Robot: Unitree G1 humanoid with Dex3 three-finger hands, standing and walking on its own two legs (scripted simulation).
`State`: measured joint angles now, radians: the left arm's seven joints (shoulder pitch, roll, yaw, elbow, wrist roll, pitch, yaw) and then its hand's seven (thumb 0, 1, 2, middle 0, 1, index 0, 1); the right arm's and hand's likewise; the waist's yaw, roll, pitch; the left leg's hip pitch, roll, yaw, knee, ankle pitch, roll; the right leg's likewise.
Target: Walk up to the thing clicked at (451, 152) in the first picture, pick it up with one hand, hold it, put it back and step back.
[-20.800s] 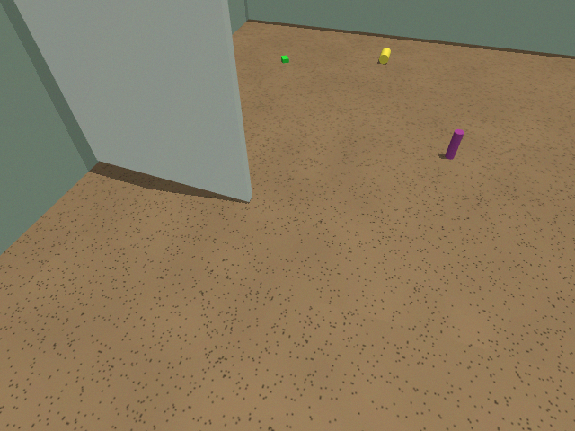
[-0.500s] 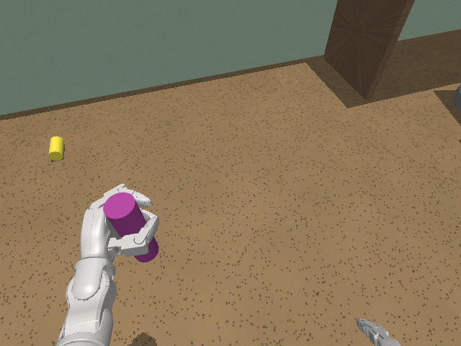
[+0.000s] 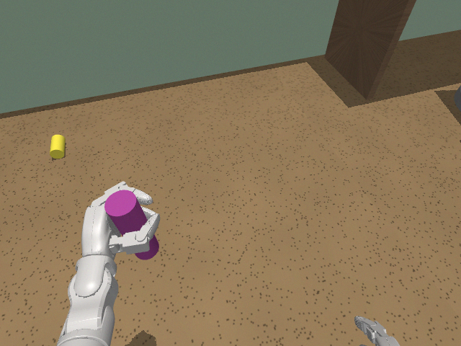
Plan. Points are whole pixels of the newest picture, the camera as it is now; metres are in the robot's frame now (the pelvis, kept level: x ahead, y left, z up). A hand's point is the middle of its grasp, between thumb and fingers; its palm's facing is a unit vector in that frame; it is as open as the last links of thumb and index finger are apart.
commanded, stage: crouch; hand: left
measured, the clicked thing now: (135, 228) +0.33 +0.18 +0.02
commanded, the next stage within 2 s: lower in 1.74 s
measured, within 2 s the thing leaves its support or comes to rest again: neither
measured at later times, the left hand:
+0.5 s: hand (155, 257) +0.36 +0.18 -0.15, palm faces +0.10 -0.99 -0.03, open 6.2 cm
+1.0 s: hand (165, 285) +0.37 +0.20 -0.38, palm faces +0.14 -0.99 -0.03, open 6.2 cm
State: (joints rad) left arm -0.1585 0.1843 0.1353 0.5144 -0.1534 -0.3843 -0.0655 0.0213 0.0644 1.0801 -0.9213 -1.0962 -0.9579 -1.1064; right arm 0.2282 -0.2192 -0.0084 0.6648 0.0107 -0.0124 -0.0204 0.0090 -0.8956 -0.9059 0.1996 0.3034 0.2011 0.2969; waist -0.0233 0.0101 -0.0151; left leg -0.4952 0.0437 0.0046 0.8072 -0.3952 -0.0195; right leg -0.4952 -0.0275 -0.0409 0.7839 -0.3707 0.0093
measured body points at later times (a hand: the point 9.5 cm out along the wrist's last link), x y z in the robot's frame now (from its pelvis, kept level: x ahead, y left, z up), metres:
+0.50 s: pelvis -0.03 +0.00 -0.14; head +0.11 +0.02 +0.29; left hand +0.34 +0.23 -0.15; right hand +0.09 -0.27 -0.25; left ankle +0.01 +0.13 -0.71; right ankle +0.02 -0.13 -0.71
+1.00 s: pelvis -0.08 +0.00 -0.34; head +0.12 +0.04 +0.06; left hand +0.36 +0.25 -0.38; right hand +0.03 -0.27 -0.47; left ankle +0.01 +0.13 -0.71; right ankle +0.02 -0.13 -0.71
